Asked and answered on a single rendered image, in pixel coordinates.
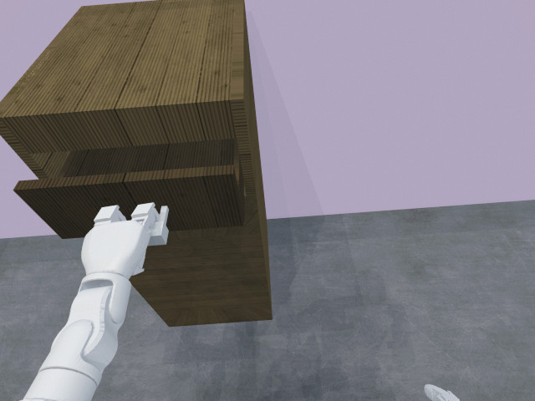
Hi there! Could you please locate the right robot hand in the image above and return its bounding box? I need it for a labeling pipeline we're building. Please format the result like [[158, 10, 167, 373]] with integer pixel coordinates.
[[425, 384, 460, 401]]

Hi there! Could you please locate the drawer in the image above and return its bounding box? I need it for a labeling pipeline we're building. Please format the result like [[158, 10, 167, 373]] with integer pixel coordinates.
[[13, 139, 245, 239]]

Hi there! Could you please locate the cabinet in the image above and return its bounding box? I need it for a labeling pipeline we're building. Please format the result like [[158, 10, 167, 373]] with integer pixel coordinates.
[[0, 0, 273, 327]]

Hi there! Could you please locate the handle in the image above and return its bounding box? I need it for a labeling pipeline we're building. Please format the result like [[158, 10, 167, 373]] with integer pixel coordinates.
[[148, 206, 169, 246]]

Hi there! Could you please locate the robot left forearm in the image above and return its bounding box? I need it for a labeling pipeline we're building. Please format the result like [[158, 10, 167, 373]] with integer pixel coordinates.
[[20, 272, 131, 401]]

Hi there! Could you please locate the left robot hand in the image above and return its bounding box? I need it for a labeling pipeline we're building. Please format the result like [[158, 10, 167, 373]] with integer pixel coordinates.
[[81, 202, 160, 280]]

